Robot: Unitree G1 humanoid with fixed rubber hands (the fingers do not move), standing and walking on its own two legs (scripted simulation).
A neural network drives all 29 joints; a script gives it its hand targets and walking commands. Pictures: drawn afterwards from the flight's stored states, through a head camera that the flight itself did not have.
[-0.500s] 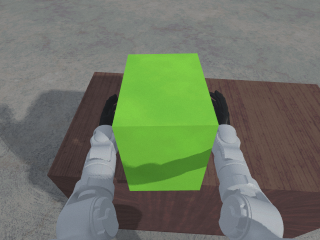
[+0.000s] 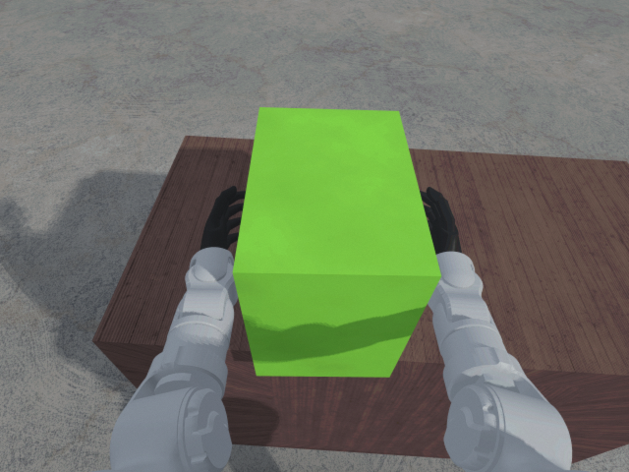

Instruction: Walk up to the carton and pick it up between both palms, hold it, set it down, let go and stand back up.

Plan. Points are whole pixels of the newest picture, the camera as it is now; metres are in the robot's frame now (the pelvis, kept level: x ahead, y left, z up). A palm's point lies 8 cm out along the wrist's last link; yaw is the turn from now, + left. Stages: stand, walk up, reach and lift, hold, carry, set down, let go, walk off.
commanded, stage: set down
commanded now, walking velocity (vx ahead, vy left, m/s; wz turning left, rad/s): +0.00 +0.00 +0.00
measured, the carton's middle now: (326, 245) +0.42 -0.02 +0.03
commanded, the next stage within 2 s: none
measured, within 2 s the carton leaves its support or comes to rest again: neither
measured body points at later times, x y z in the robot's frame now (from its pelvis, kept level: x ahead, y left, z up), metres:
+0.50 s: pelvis +0.00 +0.01 +0.00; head +0.04 +0.03 +0.44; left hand +0.42 +0.13 +0.06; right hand +0.41 -0.17 +0.05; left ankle +0.02 +0.15 -0.75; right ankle -0.02 -0.10 -0.75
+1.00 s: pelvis -0.05 +0.02 -0.01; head -0.04 +0.04 +0.44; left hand +0.33 +0.14 +0.03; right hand +0.32 -0.19 +0.05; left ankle +0.01 +0.15 -0.75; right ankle -0.02 -0.10 -0.75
